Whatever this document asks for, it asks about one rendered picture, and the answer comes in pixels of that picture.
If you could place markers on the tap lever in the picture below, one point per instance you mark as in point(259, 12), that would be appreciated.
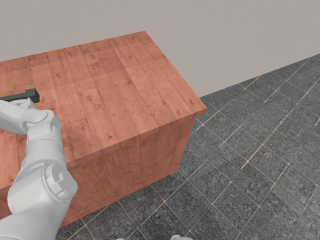
point(29, 93)

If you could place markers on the robot left upper arm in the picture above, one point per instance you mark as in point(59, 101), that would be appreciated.
point(39, 203)

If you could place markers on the counter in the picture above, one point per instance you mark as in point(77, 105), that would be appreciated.
point(126, 115)

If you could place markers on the left robot forearm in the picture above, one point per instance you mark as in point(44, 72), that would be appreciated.
point(44, 143)

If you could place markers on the robot left hand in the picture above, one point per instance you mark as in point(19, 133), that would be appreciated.
point(10, 113)

